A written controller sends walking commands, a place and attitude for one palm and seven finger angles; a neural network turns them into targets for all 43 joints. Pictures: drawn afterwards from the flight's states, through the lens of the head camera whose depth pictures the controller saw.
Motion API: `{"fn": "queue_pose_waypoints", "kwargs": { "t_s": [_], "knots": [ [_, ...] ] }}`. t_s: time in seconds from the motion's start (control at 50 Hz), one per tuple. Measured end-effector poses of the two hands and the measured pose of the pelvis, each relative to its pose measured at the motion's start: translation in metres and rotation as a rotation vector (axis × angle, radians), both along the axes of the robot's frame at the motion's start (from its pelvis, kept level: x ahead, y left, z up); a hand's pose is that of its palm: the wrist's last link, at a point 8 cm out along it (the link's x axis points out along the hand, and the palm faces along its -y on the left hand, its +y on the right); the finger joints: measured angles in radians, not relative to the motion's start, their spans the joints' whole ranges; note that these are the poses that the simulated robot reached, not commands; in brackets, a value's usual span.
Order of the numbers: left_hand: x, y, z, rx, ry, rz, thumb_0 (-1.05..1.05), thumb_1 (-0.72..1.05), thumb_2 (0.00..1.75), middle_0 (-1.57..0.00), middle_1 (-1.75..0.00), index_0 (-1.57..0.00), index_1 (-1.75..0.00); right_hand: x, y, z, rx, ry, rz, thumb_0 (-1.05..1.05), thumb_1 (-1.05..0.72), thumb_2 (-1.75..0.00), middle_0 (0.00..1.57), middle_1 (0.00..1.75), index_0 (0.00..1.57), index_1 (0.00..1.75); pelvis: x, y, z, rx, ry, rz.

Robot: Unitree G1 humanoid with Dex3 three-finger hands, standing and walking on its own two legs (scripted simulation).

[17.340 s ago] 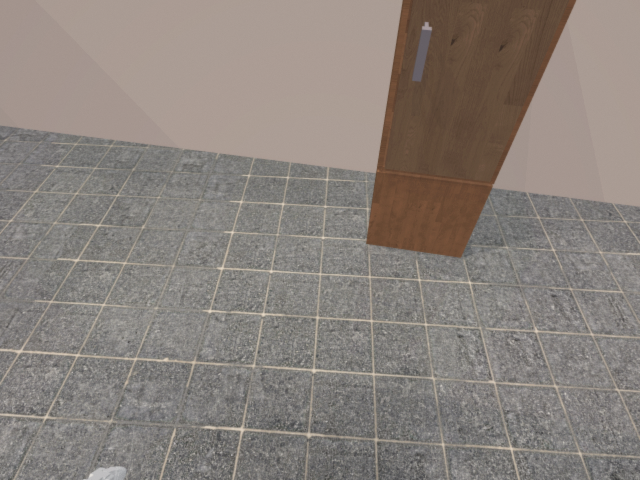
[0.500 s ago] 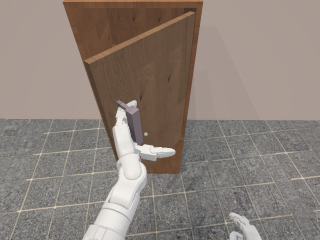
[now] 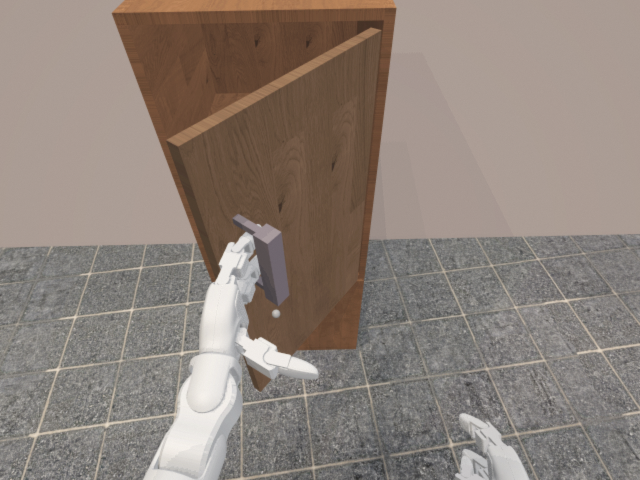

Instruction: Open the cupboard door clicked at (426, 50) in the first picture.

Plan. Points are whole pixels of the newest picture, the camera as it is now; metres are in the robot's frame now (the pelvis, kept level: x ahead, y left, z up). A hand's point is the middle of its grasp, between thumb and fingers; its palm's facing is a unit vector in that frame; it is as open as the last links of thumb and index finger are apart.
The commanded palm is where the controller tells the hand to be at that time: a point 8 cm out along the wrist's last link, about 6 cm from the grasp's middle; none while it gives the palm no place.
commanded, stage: slide the hand sideways off the handle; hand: left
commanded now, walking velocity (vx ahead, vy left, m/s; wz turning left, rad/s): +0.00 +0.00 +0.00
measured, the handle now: (260, 260) +0.37 +0.10 +0.09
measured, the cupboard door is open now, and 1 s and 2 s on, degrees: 51 51 51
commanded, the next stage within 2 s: draw the hand back to the body in 0.64 s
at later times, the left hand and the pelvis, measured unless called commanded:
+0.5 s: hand (233, 357) +0.24 +0.11 +0.08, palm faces +0.06 -1.00 -0.02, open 16.3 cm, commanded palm +0.21 +0.17 +0.08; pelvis +0.02 -0.02 -0.01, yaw +2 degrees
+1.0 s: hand (194, 363) +0.22 +0.15 +0.10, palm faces +0.08 -1.00 -0.06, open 16.3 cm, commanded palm +0.19 +0.20 +0.11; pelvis +0.02 -0.01 -0.01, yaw +2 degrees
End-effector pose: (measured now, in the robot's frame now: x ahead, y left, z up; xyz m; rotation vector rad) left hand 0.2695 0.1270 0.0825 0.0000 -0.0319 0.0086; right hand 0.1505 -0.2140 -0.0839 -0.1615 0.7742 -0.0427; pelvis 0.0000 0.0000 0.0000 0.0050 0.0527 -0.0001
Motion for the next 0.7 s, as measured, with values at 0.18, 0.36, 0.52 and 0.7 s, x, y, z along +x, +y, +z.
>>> {"fn": "queue_pose_waypoints", "kwargs": {
  "t_s": [0.18, 0.36, 0.52, 0.7],
  "knots": [
    [-0.024, 0.016, 0.004, -0.004, 0.000, 0.027, -0.01, -0.50, 0.30, -0.17, -0.31, -0.16, -0.31, 0.032, -0.003, 0.010, -0.001, -0.077, 0.024, 0.01, -0.91, -0.90, 0.20, 0.30, 0.20, 0.30, 0.011, -0.006, -0.001, 0.000, 0.008, 0.011],
    [-0.044, 0.029, 0.001, 0.013, 0.021, 0.039, -0.01, -0.50, 0.30, -0.17, -0.31, -0.16, -0.31, 0.050, -0.008, 0.012, -0.007, -0.121, 0.040, 0.01, -0.91, -0.90, 0.20, 0.30, 0.20, 0.30, 0.018, -0.013, -0.004, 0.001, 0.020, 0.026],
    [-0.061, 0.040, 0.000, 0.024, 0.030, 0.057, -0.01, -0.50, 0.30, -0.16, -0.30, -0.15, -0.30, 0.047, -0.014, 0.007, -0.010, -0.126, 0.032, 0.01, -0.91, -0.90, 0.20, 0.30, 0.20, 0.30, 0.020, -0.018, -0.007, 0.001, 0.031, 0.032],
    [-0.074, 0.051, 0.000, 0.030, 0.022, 0.055, -0.01, -0.50, 0.30, -0.15, -0.30, -0.15, -0.30, 0.038, -0.021, 0.002, -0.025, -0.131, 0.015, 0.01, -0.91, -0.90, 0.20, 0.30, 0.20, 0.30, 0.018, -0.017, -0.011, -0.005, 0.042, 0.038]
  ]
}}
